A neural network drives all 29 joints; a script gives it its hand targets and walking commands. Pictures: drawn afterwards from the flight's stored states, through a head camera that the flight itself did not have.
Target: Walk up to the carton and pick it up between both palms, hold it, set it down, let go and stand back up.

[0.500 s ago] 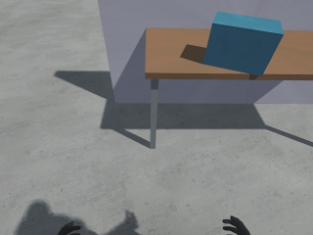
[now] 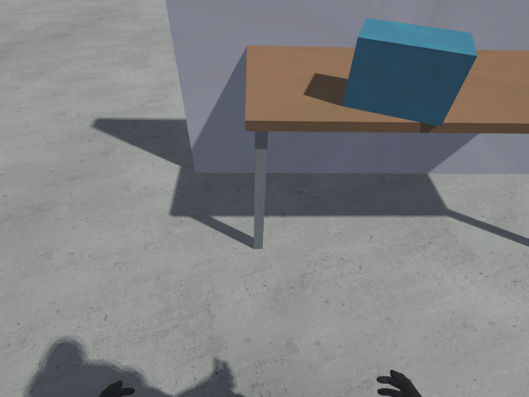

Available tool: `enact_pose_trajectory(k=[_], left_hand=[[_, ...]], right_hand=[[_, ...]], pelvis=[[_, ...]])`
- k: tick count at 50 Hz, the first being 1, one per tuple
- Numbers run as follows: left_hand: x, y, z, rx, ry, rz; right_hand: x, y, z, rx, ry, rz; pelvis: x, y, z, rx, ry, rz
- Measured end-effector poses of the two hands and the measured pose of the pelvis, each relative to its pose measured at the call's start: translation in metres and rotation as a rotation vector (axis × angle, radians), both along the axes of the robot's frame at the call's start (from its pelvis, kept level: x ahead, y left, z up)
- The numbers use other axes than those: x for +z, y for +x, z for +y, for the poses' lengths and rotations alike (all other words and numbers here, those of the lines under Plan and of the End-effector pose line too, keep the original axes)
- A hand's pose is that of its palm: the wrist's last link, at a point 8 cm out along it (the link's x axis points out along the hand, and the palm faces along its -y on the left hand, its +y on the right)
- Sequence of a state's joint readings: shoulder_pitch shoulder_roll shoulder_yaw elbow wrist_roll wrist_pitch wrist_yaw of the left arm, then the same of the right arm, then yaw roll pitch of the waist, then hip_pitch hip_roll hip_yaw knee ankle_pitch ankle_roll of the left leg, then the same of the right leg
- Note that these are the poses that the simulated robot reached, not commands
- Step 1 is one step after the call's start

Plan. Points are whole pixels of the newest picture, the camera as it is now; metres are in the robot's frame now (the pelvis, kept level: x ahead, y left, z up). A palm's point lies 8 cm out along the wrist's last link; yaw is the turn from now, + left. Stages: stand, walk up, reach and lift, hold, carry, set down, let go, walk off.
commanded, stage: stand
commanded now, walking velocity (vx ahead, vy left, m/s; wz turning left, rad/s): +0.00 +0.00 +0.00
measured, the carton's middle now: (403, 71) +0.98 -0.43 +0.06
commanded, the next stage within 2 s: none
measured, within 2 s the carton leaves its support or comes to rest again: neither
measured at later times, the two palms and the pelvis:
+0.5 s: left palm out of the picture +0.12 +0.24 -0.10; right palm out of the picture +0.13 -0.24 -0.09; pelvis +0.00 +0.00 +0.00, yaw +0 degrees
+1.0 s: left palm out of the picture +0.11 +0.25 -0.09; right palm out of the picture +0.12 -0.24 -0.09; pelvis +0.00 +0.00 +0.01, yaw +0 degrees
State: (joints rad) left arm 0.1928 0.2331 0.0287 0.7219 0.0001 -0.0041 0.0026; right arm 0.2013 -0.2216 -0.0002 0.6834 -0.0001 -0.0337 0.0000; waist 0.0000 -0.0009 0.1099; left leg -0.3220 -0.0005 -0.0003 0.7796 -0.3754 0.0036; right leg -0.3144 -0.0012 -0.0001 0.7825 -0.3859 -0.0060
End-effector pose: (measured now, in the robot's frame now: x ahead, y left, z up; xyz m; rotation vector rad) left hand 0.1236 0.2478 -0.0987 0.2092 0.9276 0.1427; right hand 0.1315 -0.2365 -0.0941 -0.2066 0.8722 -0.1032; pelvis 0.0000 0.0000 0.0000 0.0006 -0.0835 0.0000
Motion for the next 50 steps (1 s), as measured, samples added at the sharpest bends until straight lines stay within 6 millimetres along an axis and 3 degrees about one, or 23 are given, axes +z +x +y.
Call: enact_pose_trajectory(k=[50], left_hand=[[0.004,-0.012,-0.002,0.007,-0.001,0.031]], right_hand=[[0.002,-0.012,-0.005,-0.009,0.005,0.029]], pelvis=[[0.008,-0.005,-0.004,0.0,0.005,0.018]])
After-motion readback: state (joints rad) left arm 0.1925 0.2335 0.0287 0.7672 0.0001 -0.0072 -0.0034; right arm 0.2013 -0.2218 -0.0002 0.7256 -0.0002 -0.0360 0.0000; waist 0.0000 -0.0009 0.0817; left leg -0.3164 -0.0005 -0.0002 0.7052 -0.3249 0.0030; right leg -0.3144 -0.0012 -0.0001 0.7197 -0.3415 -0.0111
